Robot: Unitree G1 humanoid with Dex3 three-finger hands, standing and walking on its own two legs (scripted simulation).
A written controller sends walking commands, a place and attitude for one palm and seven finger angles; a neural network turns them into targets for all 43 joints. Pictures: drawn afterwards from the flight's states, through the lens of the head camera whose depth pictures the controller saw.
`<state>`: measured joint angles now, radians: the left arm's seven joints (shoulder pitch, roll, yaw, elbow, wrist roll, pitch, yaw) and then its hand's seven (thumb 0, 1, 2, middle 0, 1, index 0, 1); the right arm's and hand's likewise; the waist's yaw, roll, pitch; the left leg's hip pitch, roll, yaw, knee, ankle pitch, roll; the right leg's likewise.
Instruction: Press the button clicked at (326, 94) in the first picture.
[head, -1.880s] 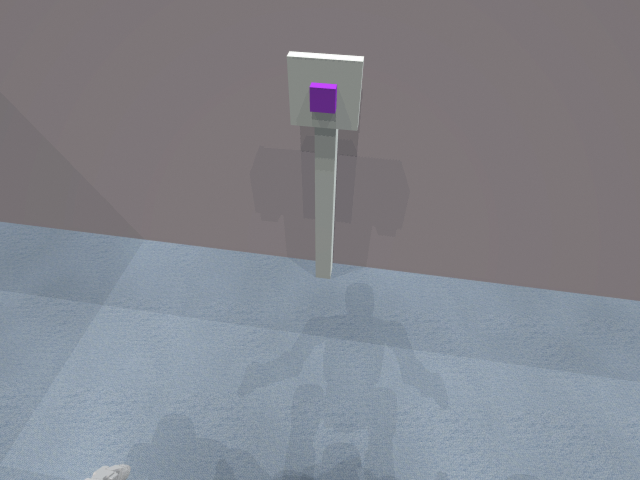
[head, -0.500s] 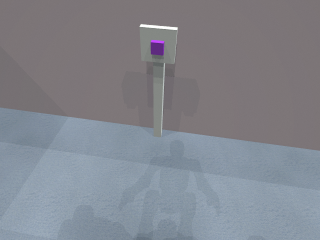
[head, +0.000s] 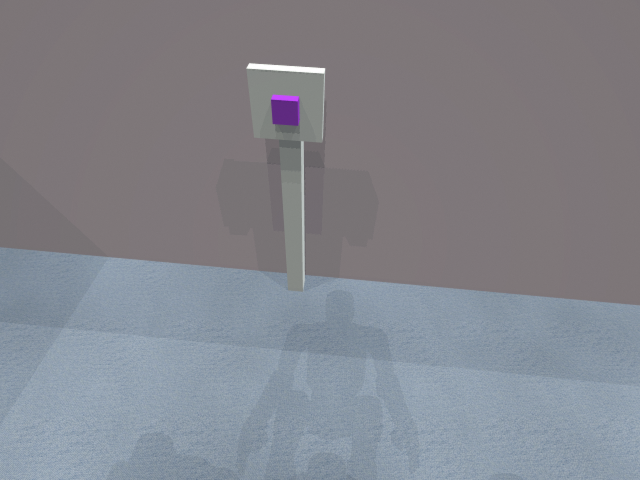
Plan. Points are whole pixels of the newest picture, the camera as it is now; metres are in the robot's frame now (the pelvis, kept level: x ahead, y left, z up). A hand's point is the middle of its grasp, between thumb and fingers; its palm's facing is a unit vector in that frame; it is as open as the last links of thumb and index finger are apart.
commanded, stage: take the last steps up to it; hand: left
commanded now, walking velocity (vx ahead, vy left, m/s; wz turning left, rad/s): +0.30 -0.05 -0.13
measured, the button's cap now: (285, 109) +0.91 +0.14 +0.02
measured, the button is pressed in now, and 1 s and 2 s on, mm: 0 0 0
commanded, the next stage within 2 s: come to a stop and stand still in 1.02 s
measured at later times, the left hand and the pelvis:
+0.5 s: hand out of the picture +0.05 +0.17 -0.18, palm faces +0.06 -0.99 -0.13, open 7.4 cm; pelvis +0.17 +0.03 -0.02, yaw -3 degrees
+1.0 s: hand (262, 313) +0.45 +0.14 -0.16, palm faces -0.11 -0.98 -0.18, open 7.4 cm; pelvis +0.34 -0.02 +0.00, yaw -4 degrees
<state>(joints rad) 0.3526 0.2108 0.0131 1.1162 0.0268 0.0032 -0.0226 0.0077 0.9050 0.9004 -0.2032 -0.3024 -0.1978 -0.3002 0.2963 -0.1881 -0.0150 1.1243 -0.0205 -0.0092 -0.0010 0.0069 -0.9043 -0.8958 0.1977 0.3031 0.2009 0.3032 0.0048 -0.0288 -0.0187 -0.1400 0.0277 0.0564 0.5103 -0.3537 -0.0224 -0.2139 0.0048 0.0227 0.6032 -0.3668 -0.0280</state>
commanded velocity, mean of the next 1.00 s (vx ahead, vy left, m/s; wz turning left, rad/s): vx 0.27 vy -0.04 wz -0.02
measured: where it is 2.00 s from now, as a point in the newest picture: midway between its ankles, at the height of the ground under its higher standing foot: (336, 473)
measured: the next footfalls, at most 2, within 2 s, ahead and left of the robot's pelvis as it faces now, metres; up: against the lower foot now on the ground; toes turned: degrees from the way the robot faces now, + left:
left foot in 0.44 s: +0.28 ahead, +0.10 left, +0.00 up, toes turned +5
right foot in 0.98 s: +0.43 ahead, -0.15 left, +0.00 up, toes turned -11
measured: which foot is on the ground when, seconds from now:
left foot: down 0.00-0.06, up 0.08-0.42, down 0.44-0.98, up 1.00-1.00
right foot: down 0.00-0.44, up 0.46-0.96, down 0.98-1.00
